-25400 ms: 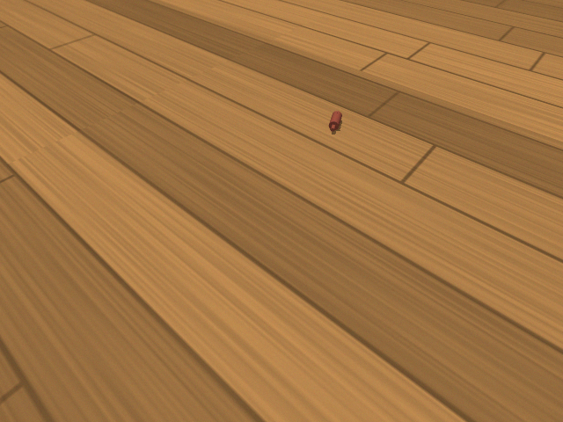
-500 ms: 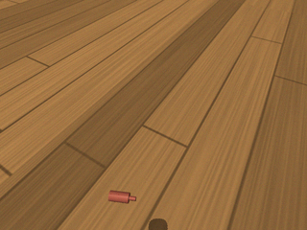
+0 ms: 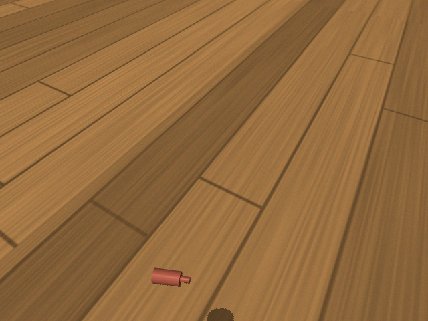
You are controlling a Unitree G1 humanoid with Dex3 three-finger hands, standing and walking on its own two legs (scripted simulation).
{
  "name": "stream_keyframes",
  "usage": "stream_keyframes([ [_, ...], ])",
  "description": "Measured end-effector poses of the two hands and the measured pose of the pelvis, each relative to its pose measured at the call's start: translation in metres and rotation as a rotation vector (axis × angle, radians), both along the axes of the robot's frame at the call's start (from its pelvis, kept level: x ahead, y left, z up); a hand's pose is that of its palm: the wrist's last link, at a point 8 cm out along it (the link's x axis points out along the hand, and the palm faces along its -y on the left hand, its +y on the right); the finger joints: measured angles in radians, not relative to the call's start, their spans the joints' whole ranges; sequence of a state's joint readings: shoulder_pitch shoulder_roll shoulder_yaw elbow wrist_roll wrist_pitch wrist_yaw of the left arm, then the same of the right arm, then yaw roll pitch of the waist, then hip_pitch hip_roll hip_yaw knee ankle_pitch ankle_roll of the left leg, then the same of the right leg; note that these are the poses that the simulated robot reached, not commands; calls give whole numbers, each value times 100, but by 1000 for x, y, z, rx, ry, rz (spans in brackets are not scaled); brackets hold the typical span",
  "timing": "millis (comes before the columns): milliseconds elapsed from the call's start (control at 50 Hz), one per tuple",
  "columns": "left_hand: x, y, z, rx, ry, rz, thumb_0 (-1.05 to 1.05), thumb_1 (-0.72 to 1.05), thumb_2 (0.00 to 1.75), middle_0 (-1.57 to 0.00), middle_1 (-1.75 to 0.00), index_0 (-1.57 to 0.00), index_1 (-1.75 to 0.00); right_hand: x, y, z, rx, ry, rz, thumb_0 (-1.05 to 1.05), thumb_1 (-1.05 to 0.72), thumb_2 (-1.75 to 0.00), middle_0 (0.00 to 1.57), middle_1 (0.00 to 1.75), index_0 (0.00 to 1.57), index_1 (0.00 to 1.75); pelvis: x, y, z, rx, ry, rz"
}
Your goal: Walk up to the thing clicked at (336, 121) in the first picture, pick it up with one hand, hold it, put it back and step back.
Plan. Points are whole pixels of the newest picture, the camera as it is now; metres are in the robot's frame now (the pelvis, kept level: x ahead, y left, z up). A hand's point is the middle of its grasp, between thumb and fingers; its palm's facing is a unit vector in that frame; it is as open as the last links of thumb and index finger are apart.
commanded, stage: stand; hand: left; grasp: from above
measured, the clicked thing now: (171, 277) +0.47 +0.20 -0.75
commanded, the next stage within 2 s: rise first in 0.64 s
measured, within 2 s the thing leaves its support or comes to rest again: neither
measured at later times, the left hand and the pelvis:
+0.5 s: hand out of the picture +0.07 +0.26 -0.16, palm faces -0.02 -0.94 -0.35, open 7.3 cm; pelvis +0.00 +0.00 +0.00, yaw +0 degrees
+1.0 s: hand out of the picture +0.16 +0.25 -0.17, palm faces +0.00 -0.94 -0.34, open 9.2 cm; pelvis -0.01 +0.00 -0.02, yaw -1 degrees
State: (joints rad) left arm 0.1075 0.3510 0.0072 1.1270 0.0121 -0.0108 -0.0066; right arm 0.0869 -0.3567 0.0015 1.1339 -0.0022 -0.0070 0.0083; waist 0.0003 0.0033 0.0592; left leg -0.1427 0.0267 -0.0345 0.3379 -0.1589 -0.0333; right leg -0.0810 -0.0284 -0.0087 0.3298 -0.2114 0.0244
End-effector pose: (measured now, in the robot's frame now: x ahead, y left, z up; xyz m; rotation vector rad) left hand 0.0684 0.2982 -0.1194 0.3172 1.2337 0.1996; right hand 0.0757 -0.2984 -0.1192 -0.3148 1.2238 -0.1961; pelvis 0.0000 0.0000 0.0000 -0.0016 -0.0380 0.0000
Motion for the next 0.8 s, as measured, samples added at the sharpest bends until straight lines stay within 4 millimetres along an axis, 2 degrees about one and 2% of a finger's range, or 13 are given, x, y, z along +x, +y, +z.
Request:
stream_keyframes([
  [400,-8,3,0,3,13,5,0,91,90,-21,-30,-21,-30,-12,1,-2,1,23,-2,0,-90,-90,20,30,21,30,-2,1,0,1,0,2],
  [760,-9,3,0,2,14,4,0,90,90,-20,-31,-21,-31,-7,2,-1,0,15,2,0,-90,-90,20,30,21,30,0,2,0,0,1,2],
  [800,-1,1,0,-1,-37,22,0,88,90,-20,-33,-20,-33,-3,5,0,-1,-37,-4,0,-91,-90,20,30,21,30,-2,3,-2,0,23,5],
])
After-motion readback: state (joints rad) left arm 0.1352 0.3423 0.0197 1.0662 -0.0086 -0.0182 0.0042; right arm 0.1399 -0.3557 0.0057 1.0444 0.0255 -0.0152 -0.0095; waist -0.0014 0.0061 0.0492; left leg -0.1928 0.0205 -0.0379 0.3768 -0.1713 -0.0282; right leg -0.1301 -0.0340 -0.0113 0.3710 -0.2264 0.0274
